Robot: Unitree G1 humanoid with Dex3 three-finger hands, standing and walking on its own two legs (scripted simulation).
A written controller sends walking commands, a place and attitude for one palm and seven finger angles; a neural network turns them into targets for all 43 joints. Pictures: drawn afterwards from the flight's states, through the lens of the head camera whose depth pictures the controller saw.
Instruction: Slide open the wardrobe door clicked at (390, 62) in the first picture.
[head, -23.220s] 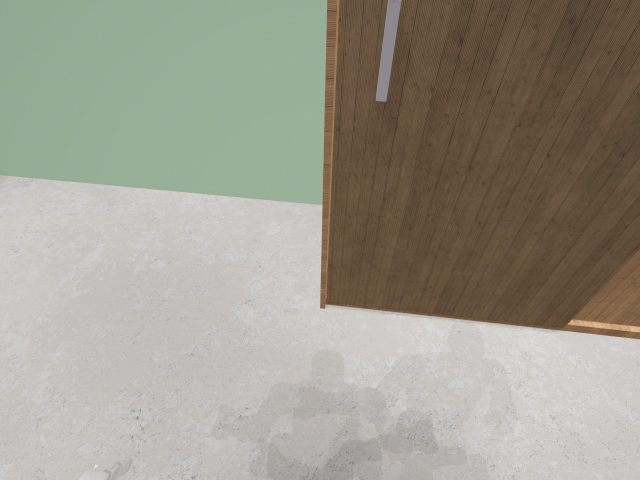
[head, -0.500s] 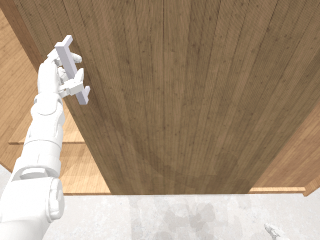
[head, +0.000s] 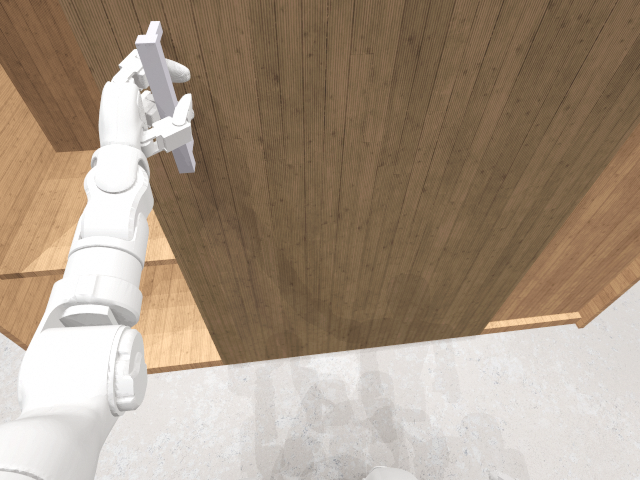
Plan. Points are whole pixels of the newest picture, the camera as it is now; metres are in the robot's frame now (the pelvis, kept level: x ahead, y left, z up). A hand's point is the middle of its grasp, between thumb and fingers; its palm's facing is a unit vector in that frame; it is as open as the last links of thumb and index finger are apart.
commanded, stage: stop walking and hold the door there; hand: left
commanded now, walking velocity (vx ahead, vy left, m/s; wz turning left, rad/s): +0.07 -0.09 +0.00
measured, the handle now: (172, 102) +0.52 +0.17 +0.21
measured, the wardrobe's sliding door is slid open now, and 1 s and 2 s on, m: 0.43 0.43 0.43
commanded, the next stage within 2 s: loosen the grip on the handle in 0.58 s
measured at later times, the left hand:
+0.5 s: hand (183, 123) +0.47 +0.15 +0.21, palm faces +0.16 -0.98 -0.13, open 5.7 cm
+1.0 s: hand (177, 113) +0.49 +0.16 +0.21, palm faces +0.19 -0.97 -0.12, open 10.5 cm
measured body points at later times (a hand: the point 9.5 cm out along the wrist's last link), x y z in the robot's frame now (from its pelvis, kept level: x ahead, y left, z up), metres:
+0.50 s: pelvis -0.02 -0.01 +0.01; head +0.01 +0.00 +0.45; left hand +0.45 +0.20 +0.22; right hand +0.06 -0.30 -0.10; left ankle +0.04 +0.12 -0.72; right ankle +0.01 -0.13 -0.72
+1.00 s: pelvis -0.01 -0.01 +0.01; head +0.01 -0.01 +0.46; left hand +0.47 +0.21 +0.22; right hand -0.01 -0.28 -0.10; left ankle +0.04 +0.12 -0.72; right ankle +0.01 -0.13 -0.72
